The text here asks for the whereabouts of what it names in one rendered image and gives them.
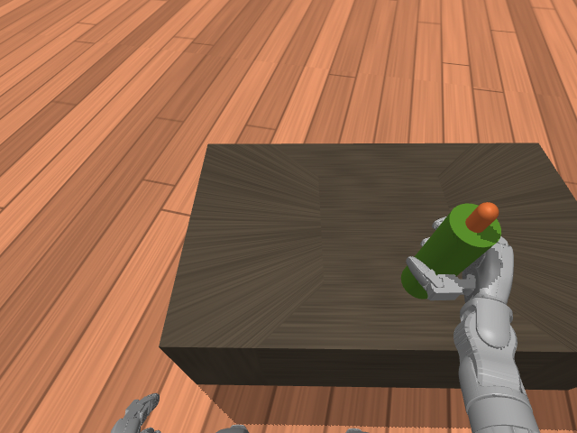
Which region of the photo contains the right robot arm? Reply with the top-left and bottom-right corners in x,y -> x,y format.
453,297 -> 540,433

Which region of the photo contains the right robot hand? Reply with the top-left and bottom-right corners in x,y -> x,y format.
406,216 -> 514,305

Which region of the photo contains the left robot hand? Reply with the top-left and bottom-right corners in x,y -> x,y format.
111,393 -> 161,433

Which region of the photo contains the bottle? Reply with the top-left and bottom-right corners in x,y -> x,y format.
401,202 -> 501,299

